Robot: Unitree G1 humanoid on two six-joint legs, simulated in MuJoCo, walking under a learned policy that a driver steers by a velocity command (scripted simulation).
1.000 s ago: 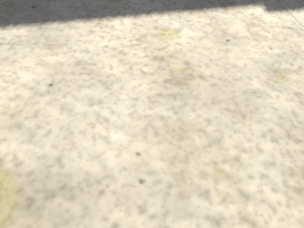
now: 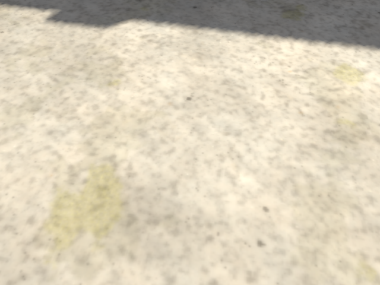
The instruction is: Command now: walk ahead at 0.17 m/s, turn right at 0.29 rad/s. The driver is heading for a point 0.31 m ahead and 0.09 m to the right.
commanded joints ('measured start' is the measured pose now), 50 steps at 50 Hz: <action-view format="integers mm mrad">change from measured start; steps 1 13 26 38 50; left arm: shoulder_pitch -114 128 74 203 32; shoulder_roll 91 96 125 119 120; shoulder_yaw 26 36 16 3 4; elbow -107 -40 -105 -53 -61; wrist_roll -11 -9 16 17 51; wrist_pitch -19 -47 -84 -62 -6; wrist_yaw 2 -46 19 -6 18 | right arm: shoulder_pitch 80 14 -95 122 -42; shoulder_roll -206 -212 -117 -153 -128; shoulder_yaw -76 -96 -45 -45 -24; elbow -17 15 -34 27 73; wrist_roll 17 41 10 0 -4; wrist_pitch -17 -53 -86 -92 -23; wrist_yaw -21 26 42 51 22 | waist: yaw -86 59 4 -58 -42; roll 181 74 -51 192 -21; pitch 37 -21 -13 -397 -7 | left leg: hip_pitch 154 -113 -344 415 -149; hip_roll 323 241 28 391 51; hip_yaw -321 38 -7 -526 -87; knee -302 -40 244 -15 -112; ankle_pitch -249 -159 290 893 -232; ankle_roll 181 77 -80 348 -15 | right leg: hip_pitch -268 312 288 -16 115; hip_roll -33 60 -56 117 -58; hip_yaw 25 -151 38 192 124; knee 59 -369 -667 261 -520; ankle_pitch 40 155 955 -237 31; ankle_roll -20 -155 -216 -30 -127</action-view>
